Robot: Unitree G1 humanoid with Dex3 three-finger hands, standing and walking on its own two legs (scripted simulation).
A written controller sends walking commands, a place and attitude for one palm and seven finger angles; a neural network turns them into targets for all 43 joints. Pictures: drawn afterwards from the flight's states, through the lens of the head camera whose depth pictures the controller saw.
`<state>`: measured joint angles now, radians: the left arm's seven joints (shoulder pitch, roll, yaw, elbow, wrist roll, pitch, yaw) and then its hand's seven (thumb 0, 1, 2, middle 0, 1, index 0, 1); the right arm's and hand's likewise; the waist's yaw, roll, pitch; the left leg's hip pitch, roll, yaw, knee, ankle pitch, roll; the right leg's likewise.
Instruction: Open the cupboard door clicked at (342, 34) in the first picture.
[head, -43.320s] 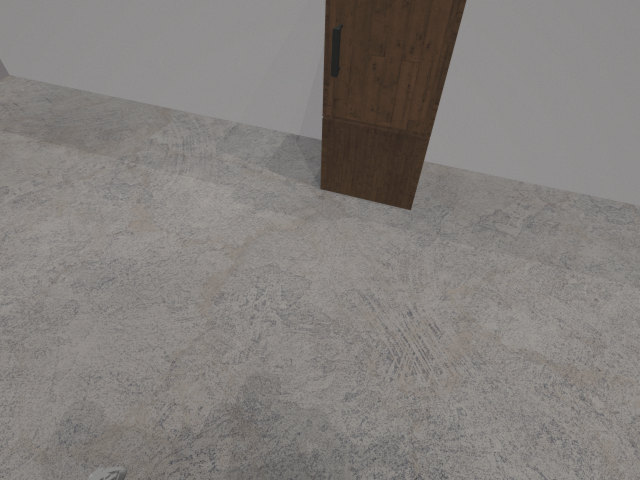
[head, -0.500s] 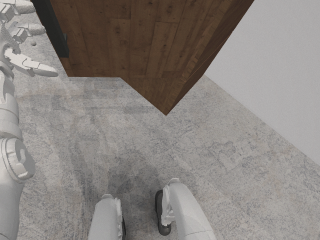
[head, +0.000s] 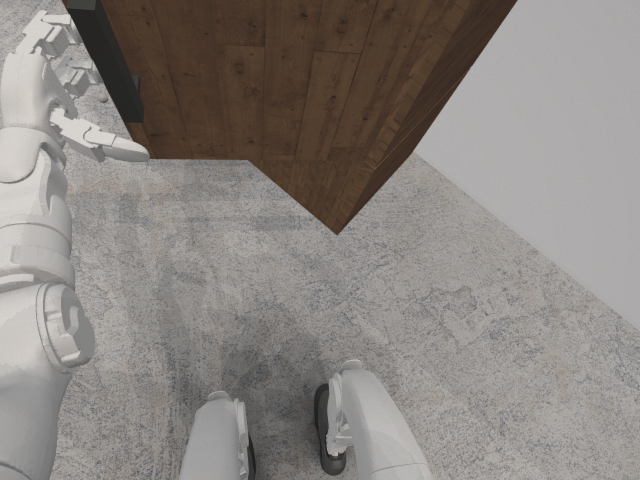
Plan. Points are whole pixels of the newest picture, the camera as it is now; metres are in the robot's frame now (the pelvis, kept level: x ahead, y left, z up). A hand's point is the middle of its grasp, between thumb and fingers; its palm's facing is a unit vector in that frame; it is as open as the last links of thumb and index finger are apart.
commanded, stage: slide the fingers in behind the handle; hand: left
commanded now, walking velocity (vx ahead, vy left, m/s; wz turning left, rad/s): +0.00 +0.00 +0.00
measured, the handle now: (114, 52) +0.60 +0.18 +0.05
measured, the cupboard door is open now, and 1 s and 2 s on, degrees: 45 45 48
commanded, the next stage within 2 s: close the thumb around the handle in 0.82 s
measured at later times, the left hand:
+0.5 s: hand (134, 98) +0.54 +0.16 +0.05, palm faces -0.01 -1.00 -0.02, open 14.0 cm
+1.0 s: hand (129, 101) +0.53 +0.16 +0.05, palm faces -0.02 -1.00 -0.01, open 13.9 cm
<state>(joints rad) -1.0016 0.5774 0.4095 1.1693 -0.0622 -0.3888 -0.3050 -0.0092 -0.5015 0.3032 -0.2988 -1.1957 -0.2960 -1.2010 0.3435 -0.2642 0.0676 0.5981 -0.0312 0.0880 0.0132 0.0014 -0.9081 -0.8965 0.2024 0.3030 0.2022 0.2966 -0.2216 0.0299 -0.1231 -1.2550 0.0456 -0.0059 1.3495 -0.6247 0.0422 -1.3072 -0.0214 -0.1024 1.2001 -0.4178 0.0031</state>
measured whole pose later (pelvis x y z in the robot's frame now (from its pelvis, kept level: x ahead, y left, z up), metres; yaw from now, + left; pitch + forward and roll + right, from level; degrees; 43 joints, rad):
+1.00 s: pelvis +0.00 +0.00 +0.00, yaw +1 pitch +29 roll -4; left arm -0.98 0.50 0.36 1.18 -0.06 -0.45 -0.21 -0.01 -0.49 0.31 -0.28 -1.19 -0.30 -1.20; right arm 0.34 -0.26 0.05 0.61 -0.04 0.08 0.02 0.00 -0.91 -0.90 0.20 0.30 0.20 0.30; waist -0.21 0.03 -0.13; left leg -1.22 0.04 0.00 1.33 -0.61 0.04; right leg -1.28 -0.03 -0.09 1.20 -0.42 0.00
